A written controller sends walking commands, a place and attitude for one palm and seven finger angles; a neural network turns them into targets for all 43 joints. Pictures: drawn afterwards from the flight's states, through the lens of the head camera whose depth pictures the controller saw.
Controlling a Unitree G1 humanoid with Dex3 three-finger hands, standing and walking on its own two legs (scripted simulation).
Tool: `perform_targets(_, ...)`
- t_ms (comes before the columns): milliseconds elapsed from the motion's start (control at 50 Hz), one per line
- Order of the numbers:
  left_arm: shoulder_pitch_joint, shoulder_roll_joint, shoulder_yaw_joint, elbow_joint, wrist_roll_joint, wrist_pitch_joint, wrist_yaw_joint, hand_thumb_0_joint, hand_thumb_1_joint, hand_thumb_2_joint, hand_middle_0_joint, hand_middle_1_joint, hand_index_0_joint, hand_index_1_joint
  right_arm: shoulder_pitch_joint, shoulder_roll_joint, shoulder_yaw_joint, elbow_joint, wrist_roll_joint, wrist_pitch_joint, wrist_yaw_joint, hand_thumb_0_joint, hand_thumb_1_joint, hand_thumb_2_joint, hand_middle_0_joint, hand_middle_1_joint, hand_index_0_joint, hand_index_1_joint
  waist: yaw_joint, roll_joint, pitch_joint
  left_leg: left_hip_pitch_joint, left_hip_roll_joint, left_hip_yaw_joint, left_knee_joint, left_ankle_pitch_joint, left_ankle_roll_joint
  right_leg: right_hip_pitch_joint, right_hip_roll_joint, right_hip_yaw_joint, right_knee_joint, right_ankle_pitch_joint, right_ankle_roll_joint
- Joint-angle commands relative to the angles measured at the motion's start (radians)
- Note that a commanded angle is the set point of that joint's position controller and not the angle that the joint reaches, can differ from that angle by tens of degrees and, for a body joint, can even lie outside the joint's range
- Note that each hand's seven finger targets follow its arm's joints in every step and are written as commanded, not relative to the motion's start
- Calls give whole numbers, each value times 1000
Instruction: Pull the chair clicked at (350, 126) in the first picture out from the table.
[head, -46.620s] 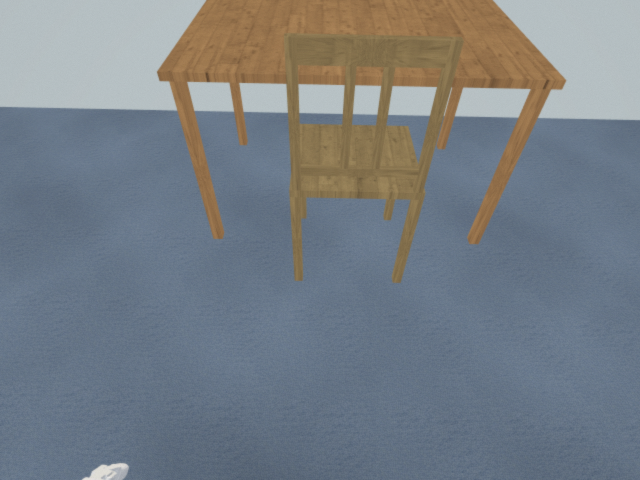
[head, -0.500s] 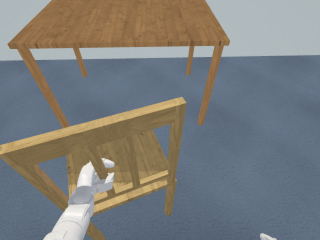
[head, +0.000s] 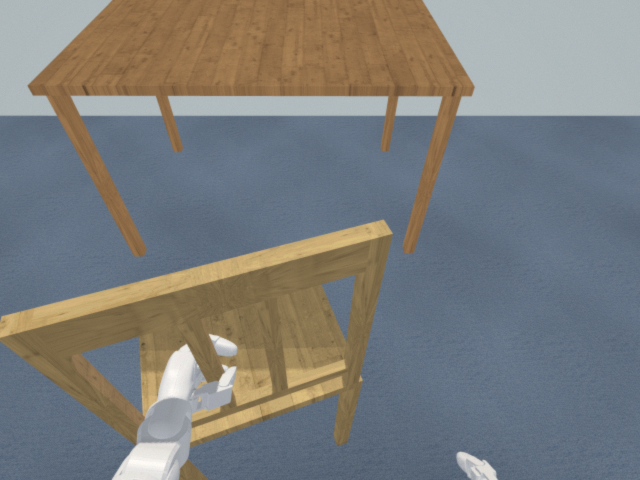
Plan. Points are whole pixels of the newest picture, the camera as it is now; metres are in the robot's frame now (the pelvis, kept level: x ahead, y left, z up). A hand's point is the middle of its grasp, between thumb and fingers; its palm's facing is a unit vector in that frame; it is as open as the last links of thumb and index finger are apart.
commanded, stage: stop walking, hand still on the chair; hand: left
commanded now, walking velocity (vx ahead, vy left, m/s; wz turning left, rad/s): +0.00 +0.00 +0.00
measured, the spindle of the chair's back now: (211, 367) +0.28 +0.17 -0.07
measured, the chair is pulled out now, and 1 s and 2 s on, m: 0.58 0.58 0.58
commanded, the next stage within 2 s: open the thumb and straighten the fingers in 0.20 s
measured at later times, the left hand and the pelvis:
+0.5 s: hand (218, 379) +0.27 +0.16 -0.07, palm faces +0.04 -0.98 -0.19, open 7.0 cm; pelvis -0.01 -0.02 -0.02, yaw +1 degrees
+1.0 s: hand (204, 382) +0.27 +0.18 -0.08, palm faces +0.09 -0.97 -0.22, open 16.8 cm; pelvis +0.02 -0.03 -0.04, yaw +1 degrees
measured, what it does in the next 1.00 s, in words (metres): stands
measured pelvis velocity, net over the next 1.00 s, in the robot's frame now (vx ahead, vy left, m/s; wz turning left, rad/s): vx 0.02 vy -0.03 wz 0.02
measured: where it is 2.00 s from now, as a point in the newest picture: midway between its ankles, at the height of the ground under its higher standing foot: outside the picture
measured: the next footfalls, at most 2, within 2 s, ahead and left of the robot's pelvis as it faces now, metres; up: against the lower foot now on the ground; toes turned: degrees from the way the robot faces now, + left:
none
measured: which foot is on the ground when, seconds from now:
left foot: down 0.00-1.00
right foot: down 0.00-1.00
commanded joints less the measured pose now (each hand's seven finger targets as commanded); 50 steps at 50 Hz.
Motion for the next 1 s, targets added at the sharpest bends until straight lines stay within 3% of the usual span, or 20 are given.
perform_targets(0, -163, 137, 33, -138, 19, -36, 6, 0, 900, 900, -500, -1450, -500, -1450, -48, -185, -82, -118, -2, -35, -21, 0, -900, -900, 200, 300, 200, 300, -5, 3, -179, 195, 84, -57, -52, 155, 29, -71, -20, -10, -81, 156, -55)
perform_targets(260, -177, 165, 54, -110, 1, -47, 1, 0, 900, 900, -500, -1450, -500, -1450, -52, -190, -93, -126, 11, -18, -30, 0, -900, -900, 200, 300, 200, 300, -12, 19, -129, 175, 83, -63, -62, 127, 21, -76, -22, -8, -103, 138, -63)
perform_targets(280, -184, 258, 139, -195, 4, -55, 13, 0, 900, 900, -500, -1450, -500, -1450, -57, -199, -102, -138, 7, -19, -31, 0, -900, -900, 200, 300, 200, 300, -1, 31, -138, 177, 84, -61, -64, 121, 21, -65, -22, 4, -100, 143, -63)
perform_targets(300, -149, 156, 93, -133, -37, -17, -30, 0, 779, 842, -500, -1450, -500, -1450, -46, -235, -104, -143, 34, -16, 13, 0, -900, -900, 200, 300, 200, 300, -73, -115, -88, 28, 39, 4, -54, -12, 15, -180, 20, -90, -10, 69, -55)
perform_targets(320, -222, 198, 133, -214, -48, -37, -58, 0, 658, 783, -500, -1450, -500, -1450, -73, -235, -111, -166, 35, -23, 27, 0, -900, -900, 200, 300, 200, 300, -50, -118, -94, -17, 28, 12, -24, -55, 19, -212, 27, -90, 21, 47, -57)
perform_targets(340, -239, 206, 141, -263, -46, -54, -79, 0, 538, 725, -500, -1450, -500, -1450, -88, -226, -111, -186, 31, -33, 28, 0, -900, -900, 200, 300, 200, 300, -46, -51, -135, -12, 18, 26, -6, -72, 21, -223, 30, -88, 44, 31, -59)
perform_targets(360, -209, 239, 154, -267, -45, -59, -90, 0, 417, 667, -500, -1450, -500, -1450, -84, -223, -110, -193, 29, -36, 32, 0, -900, -900, 200, 300, 200, 300, -45, 12, -120, -22, 15, 27, 4, -99, 19, -233, 30, -87, 54, 9, -63)
perform_targets(400, -153, 249, 160, -366, -36, -66, -106, 0, 175, 550, -500, -1450, -500, -1450, -84, -215, -111, -229, 24, -48, 40, 0, -900, -900, 200, 300, 200, 300, -28, 89, -213, -7, 9, 38, 45, -101, 19, -258, 38, -86, 100, -12, -68)
perform_targets(500, -78, 206, 135, -407, -42, 8, -107, 0, -429, 258, -475, -1378, -475, -1378, -64, -222, -110, -260, 22, -56, 52, 0, -900, -900, 200, 300, 200, 300, -42, 47, -274, -57, 15, 21, 119, -110, 17, -346, 52, -97, 172, -34, -61)
perform_targets(520, -123, 332, 245, -395, -42, 24, -97, 0, -550, 200, -450, -1305, -450, -1305, -52, -240, -114, -253, 20, -49, 45, 0, -900, -900, 200, 300, 200, 300, -38, 19, -282, -82, 14, 15, 132, -114, 19, -346, 52, -88, 179, -37, -59)
perform_targets(540, -125, 290, 211, -421, -47, 38, -101, 0, -550, 200, -425, -1232, -425, -1232, -59, -230, -108, -268, 18, -50, 41, 0, -900, -900, 200, 300, 200, 300, -40, 29, -296, -80, 8, 20, 142, -99, 22, -351, 53, -89, 188, -29, -56)
perform_targets(560, -93, 303, 227, -413, -54, 53, -100, 0, -550, 200, -400, -1160, -400, -1160, -51, -233, -110, -268, 19, -53, 38, 0, -900, -900, 200, 300, 200, 300, -42, 1, -292, -89, 12, 16, 155, -83, 23, -355, 55, -89, 193, -16, -56)
perform_targets(580, -62, 252, 196, -429, -64, 65, -107, 0, -550, 200, -375, -1087, -375, -1087, -52, -228, -105, -276, 19, -58, 38, 0, -900, -900, 200, 300, 200, 300, -41, -1, -305, -90, 10, 19, 167, -59, 24, -357, 54, -93, 206, 7, -54)
perform_targets(640, -21, 240, 186, -514, -84, 77, -129, 0, -550, 200, -300, -870, -300, -870, -48, -229, -108, -291, 19, -70, 31, 0, -900, -900, 200, 300, 200, 300, -45, -21, -360, -78, 11, 28, 210, 23, 26, -347, 52, -91, 233, 99, -50)
perform_targets(780, 126, 257, 198, -604, -81, 113, -146, 0, -550, 200, -125, -363, -125, -363, -31, -228, -107, -302, 17, -94, 23, 0, -900, -900, 200, 300, 200, 300, -48, -8, -322, -103, 8, 25, 258, 116, 27, -374, 51, -98, 274, 202, -49)
perform_targets(800, 72, 368, 299, -546, -73, 119, -136, 0, -550, 200, -100, -290, -100, -290, -12, -242, -110, -282, 14, -80, 17, 0, -900, -900, 200, 300, 200, 300, -52, -25, -289, -139, 9, 20, 269, 105, 26, -398, 52, -94, 283, 196, -47)
perform_targets(820, 82, 323, 264, -561, -69, 121, -142, 0, -550, 200, -75, -218, -75, -218, -15, -232, -107, -294, 13, -77, 17, 0, -900, -900, 200, 300, 200, 300, -50, -21, -289, -143, 4, 26, 271, 99, 28, -404, 52, -93, 288, 193, -45)
perform_targets(880, 68, 317, 250, -637, -70, 114, -142, 0, -550, 200, 0, 0, 0, 0, -16, -226, -107, -310, 14, -82, 12, 0, -900, -900, 200, 300, 200, 300, -52, 25, -330, -116, 4, 27, 282, 115, 29, -394, 48, -89, 296, 200, -49)
perform_targets(940, 90, 311, 245, -693, -86, 109, -149, 0, -550, 200, 0, 0, 0, 0, -12, -224, -109, -313, 14, -94, 6, 0, -900, -900, 200, 300, 200, 300, -52, 55, -387, -83, 5, 29, 297, 156, 30, -378, 49, -88, 301, 231, -50)
perform_targets(980, 115, 299, 234, -666, -95, 121, -161, 0, -550, 200, 0, 0, 0, 0, -10, -228, -108, -304, 16, -97, 1, 0, -900, -900, 200, 300, 200, 300, -63, 32, -371, -97, 6, 27, 305, 159, 32, -385, 51, -90, 301, 250, -46)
